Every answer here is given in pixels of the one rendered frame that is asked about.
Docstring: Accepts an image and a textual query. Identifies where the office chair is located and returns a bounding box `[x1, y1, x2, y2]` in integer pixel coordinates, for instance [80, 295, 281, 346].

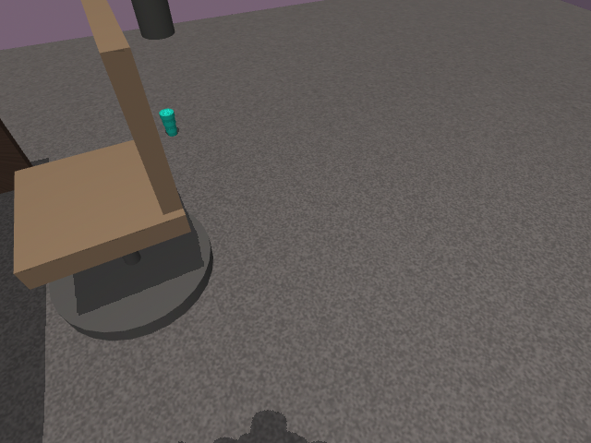
[14, 0, 213, 341]

